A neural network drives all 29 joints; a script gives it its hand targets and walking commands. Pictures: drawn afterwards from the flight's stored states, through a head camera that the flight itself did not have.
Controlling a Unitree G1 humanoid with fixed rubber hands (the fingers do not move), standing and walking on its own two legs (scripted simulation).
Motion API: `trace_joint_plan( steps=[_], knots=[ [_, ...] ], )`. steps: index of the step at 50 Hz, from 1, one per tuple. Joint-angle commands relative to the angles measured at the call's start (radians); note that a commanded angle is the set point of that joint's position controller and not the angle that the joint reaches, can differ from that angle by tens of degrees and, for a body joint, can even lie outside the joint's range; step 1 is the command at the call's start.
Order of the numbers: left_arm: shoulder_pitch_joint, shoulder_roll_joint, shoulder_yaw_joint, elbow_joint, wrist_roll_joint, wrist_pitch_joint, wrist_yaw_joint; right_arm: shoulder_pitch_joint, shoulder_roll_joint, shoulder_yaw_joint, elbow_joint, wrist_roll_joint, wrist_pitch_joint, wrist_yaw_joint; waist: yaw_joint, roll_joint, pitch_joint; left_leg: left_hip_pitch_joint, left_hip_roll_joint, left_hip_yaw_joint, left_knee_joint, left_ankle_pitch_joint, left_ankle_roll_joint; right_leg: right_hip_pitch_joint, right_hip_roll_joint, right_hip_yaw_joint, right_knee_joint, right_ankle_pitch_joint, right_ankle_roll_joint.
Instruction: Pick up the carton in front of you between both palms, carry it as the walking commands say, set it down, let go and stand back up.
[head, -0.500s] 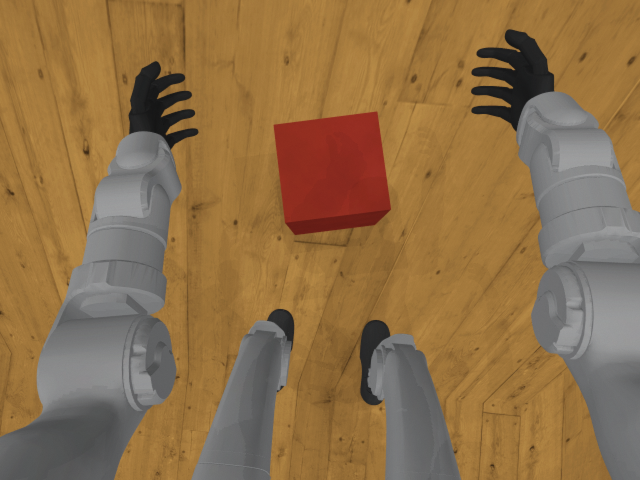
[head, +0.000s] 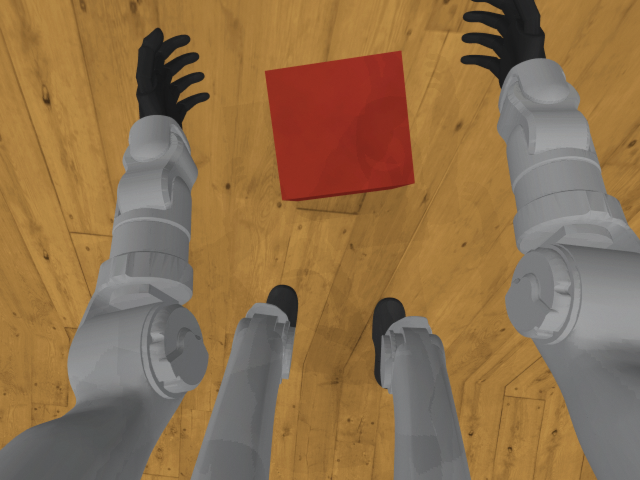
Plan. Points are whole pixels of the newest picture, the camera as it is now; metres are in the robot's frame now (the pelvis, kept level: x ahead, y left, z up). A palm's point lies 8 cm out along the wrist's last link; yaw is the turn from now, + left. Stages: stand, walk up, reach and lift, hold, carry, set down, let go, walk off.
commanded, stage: reach and lift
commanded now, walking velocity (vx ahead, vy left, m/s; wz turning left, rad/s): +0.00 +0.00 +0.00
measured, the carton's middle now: (339, 140) +0.52 +0.02 -0.47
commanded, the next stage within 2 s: none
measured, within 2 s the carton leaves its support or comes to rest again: leaves its support in 1.46 s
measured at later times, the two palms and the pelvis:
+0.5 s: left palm (227, 146) +0.48 +0.20 -0.37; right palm (453, 120) +0.54 -0.16 -0.37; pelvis -0.05 -0.01 -0.20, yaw +2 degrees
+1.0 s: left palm (237, 148) +0.48 +0.19 -0.40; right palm (435, 125) +0.54 -0.14 -0.40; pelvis -0.05 -0.01 -0.22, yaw +2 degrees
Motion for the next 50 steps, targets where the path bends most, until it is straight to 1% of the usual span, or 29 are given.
trace_joint_plan(
  steps=[1, 2, 5, 6, 7, 9, 10, 15, 16, 18, 22, 23, 24, 28, 29, 30, 32, 33, 35, 36, 40, 42, 43, 44, 45, 47, 48, 49, 50],
  knots=[
    [-0.181, 0.113, -0.042, -0.092, -0.037, -0.033, 0.015, -0.265, -0.142, 0.042, -0.119, 0.063, -0.038, -0.021, 0.006, -0.047, -0.951, 0.482, -0.035, 0.062, 0.104, 0.552, -0.047, 0.356, 0.059, -0.074, 0.121, 0.434, -0.004],
    [-0.177, 0.122, -0.038, -0.067, -0.04, -0.035, 0.021, -0.229, -0.128, 0.08, -0.066, 0.097, -0.034, -0.029, 0.036, -0.047, -0.958, 0.465, -0.044, 0.083, 0.16, 0.552, -0.045, 0.332, 0.059, -0.064, 0.144, 0.436, -0.001],
    [-0.261, 0.201, -0.143, -0.094, -0.141, -0.023, 0.035, -0.357, -0.185, 0.152, -0.16, 0.158, -0.025, -0.043, 0.009, -0.124, -1.105, 0.389, -0.04, 0.098, 0.255, 0.464, -0.045, 0.454, 0.043, -0.073, 0.273, 0.441, 0.008],
    [-0.313, 0.223, -0.141, -0.109, -0.14, -0.019, 0.046, -0.392, -0.214, 0.151, -0.157, 0.176, -0.02, -0.052, 0.034, -0.074, -1.103, 0.389, -0.036, 0.113, 0.299, 0.442, -0.048, 0.449, 0.044, -0.072, 0.306, 0.417, 0.012],
    [-0.315, 0.233, -0.149, -0.078, -0.182, -0.007, 0.05, -0.425, -0.21, 0.208, -0.14, 0.201, -0.007, -0.054, 0.053, -0.14, -1.121, 0.371, -0.04, 0.126, 0.301, 0.394, -0.039, 0.485, 0.033, -0.083, 0.339, 0.366, 0.019],
    [-0.357, 0.269, -0.193, -0.094, -0.228, 0.009, 0.06, -0.466, -0.255, 0.235, -0.156, 0.243, 0.006, -0.06, 0.029, -0.148, -1.204, 0.387, -0.03, 0.139, 0.37, 0.337, -0.038, 0.547, 0.028, -0.08, 0.383, 0.331, 0.017],
    [-0.393, 0.27, -0.204, -0.088, -0.247, 0.014, 0.06, -0.495, -0.245, 0.271, -0.158, 0.267, 0.011, -0.064, 0.053, -0.17, -1.14, 0.326, -0.031, 0.143, 0.393, 0.322, -0.037, 0.526, 0.018, -0.084, 0.406, 0.326, 0.021],
    [-0.498, 0.292, -0.224, 0.04, -0.254, 0.024, 0.06, -0.54, -0.276, 0.277, -0.004, 0.283, 0.033, -0.064, 0.031, -0.131, -0.985, 0.207, -0.015, 0.154, 0.477, 0.159, -0.04, 0.433, 0.004, -0.081, 0.507, 0.182, 0.006],
    [-0.507, 0.293, -0.244, 0.054, -0.273, 0.027, 0.059, -0.552, -0.28, 0.28, -0.021, 0.277, 0.032, -0.058, 0.002, -0.159, -1.002, 0.229, -0.009, 0.14, 0.492, 0.148, -0.037, 0.427, 0.006, -0.087, 0.522, 0.178, 0.004],
    [-0.535, 0.263, -0.25, 0.089, -0.271, 0.019, 0.063, -0.545, -0.28, 0.282, 0.035, 0.288, 0.024, -0.062, 0.016, -0.073, -0.911, 0.236, -0.019, 0.134, 0.537, 0.14, -0.04, 0.318, -0.005, -0.072, 0.553, 0.124, -0.004],
    [-0.545, 0.313, -0.218, 0.206, -0.23, -0.006, 0.065, -0.598, -0.293, 0.301, 0.088, 0.303, 0.004, -0.065, 0.043, -0.088, -0.832, 0.18, -0.001, 0.12, 0.595, 0.139, -0.033, 0.298, -0.014, -0.055, 0.612, 0.131, 0.002],
    [-0.56, 0.327, -0.193, 0.181, -0.23, -0.016, 0.063, -0.605, -0.285, 0.323, 0.091, 0.293, 0.0, -0.069, 0.045, -0.141, -0.788, 0.139, -0.003, 0.123, 0.609, 0.126, -0.031, 0.271, -0.024, -0.053, 0.61, 0.115, 0.01],
    [-0.606, 0.317, -0.212, 0.152, -0.241, -0.024, 0.06, -0.594, -0.276, 0.31, 0.081, 0.295, -0.007, -0.073, 0.021, -0.085, -0.784, 0.144, 0.002, 0.123, 0.633, 0.147, -0.038, 0.268, -0.019, -0.046, 0.627, 0.137, 0.001],
    [-0.666, 0.332, -0.255, 0.172, -0.281, -0.049, 0.059, -0.692, -0.323, 0.336, 0.041, 0.327, -0.038, -0.084, 0.007, -0.09, -0.82, 0.203, 0.009, 0.115, 0.71, 0.216, -0.038, 0.257, -0.026, -0.047, 0.687, 0.18, 0.009],
    [-0.676, 0.354, -0.215, 0.175, -0.265, -0.047, 0.066, -0.702, -0.304, 0.362, 0.06, 0.33, -0.036, -0.081, 0.053, -0.127, -0.809, 0.162, 0.006, 0.112, 0.702, 0.218, -0.031, 0.257, -0.023, -0.036, 0.693, 0.187, 0.001],
    [-0.679, 0.355, -0.249, 0.162, -0.288, -0.051, 0.07, -0.729, -0.313, 0.34, 0.034, 0.348, -0.04, -0.082, 0.037, -0.097, -0.855, 0.183, 0.006, 0.113, 0.708, 0.234, -0.031, 0.3, -0.025, -0.051, 0.727, 0.223, 0.001],
    [-0.668, 0.367, -0.272, 0.156, -0.312, -0.055, 0.071, -0.717, -0.305, 0.364, 0.019, 0.34, -0.042, -0.085, 0.018, -0.142, -0.886, 0.211, -0.006, 0.106, 0.728, 0.283, -0.022, 0.305, -0.021, -0.057, 0.744, 0.269, 0.004],
    [-0.664, 0.375, -0.267, 0.171, -0.31, -0.06, 0.074, -0.701, -0.307, 0.38, 0.028, 0.377, -0.037, -0.09, 0.05, -0.111, -0.879, 0.244, 0.005, 0.129, 0.741, 0.3, -0.025, 0.292, -0.008, -0.041, 0.722, 0.261, 0.004],
    [-0.605, 0.357, -0.275, 0.2, -0.316, -0.06, 0.076, -0.672, -0.256, 0.414, 0.014, 0.394, -0.042, -0.087, 0.049, -0.148, -0.862, 0.217, -0.003, 0.111, 0.734, 0.323, -0.011, 0.316, -0.01, -0.041, 0.75, 0.319, 0.008],
    [-0.597, 0.358, -0.276, 0.22, -0.299, -0.06, 0.072, -0.64, -0.222, 0.432, 0.055, 0.421, -0.038, -0.08, 0.088, -0.127, -0.848, 0.206, -0.002, 0.127, 0.745, 0.328, -0.013, 0.343, -0.005, -0.028, 0.76, 0.34, 0.002],
    [-0.562, 0.322, -0.271, 0.205, -0.309, -0.061, 0.066, -0.587, -0.198, 0.422, 0.053, 0.393, -0.038, -0.086, 0.058, -0.154, -0.794, 0.174, -0.012, 0.127, 0.737, 0.283, -0.016, 0.27, -0.01, -0.05, 0.738, 0.259, 0.014],
    [-0.595, 0.319, -0.299, 0.195, -0.312, -0.063, 0.067, -0.574, -0.254, 0.352, 0.06, 0.361, -0.04, -0.094, 0.005, -0.069, -0.755, 0.185, -0.003, 0.112, 0.739, 0.267, -0.027, 0.174, 0.004, -0.059, 0.734, 0.228, 0.007],
    [-0.599, 0.277, -0.308, 0.2, -0.323, -0.061, 0.065, -0.583, -0.24, 0.374, 0.06, 0.362, -0.041, -0.095, 0.025, -0.089, -0.764, 0.222, -0.004, 0.114, 0.741, 0.283, -0.027, 0.164, -0.009, -0.051, 0.72, 0.211, 0.004],
    [-0.599, 0.262, -0.315, 0.211, -0.323, -0.056, 0.061, -0.572, -0.234, 0.37, 0.094, 0.349, -0.041, -0.094, 0.009, -0.047, -0.739, 0.242, -0.014, 0.115, 0.734, 0.251, -0.031, 0.156, 0.0, -0.061, 0.73, 0.181, -0.002],
    [-0.635, 0.255, -0.322, 0.201, -0.332, -0.053, 0.056, -0.608, -0.219, 0.37, 0.054, 0.351, -0.044, -0.093, -0.02, -0.072, -0.706, 0.221, -0.011, 0.104, 0.73, 0.224, -0.023, 0.117, -0.004, -0.065, 0.705, 0.141, -0.003],
    [-0.644, 0.317, -0.278, 0.226, -0.292, -0.047, 0.061, -0.645, -0.233, 0.361, 0.071, 0.348, -0.037, -0.093, 0.024, -0.078, -0.681, 0.194, -0.009, 0.117, 0.724, 0.17, -0.029, 0.149, -0.003, -0.053, 0.706, 0.107, 0.001],
    [-0.634, 0.289, -0.266, 0.226, -0.288, -0.046, 0.065, -0.632, -0.226, 0.358, 0.083, 0.324, -0.038, -0.09, 0.008, -0.104, -0.653, 0.149, -0.013, 0.118, 0.721, 0.146, -0.028, 0.133, -0.006, -0.053, 0.695, 0.075, -0.009],
    [-0.641, 0.324, -0.271, 0.247, -0.291, -0.048, 0.068, -0.653, -0.234, 0.365, 0.066, 0.357, -0.038, -0.095, 0.056, -0.084, -0.706, 0.2, -0.008, 0.117, 0.715, 0.187, -0.028, 0.18, -0.006, -0.047, 0.708, 0.12, 0.002],
    [-0.636, 0.311, -0.276, 0.262, -0.289, -0.048, 0.07, -0.655, -0.239, 0.349, 0.102, 0.339, -0.034, -0.097, 0.019, -0.069, -0.681, 0.165, -0.006, 0.113, 0.728, 0.186, -0.028, 0.152, -0.007, -0.048, 0.706, 0.127, -0.004]
  ],
)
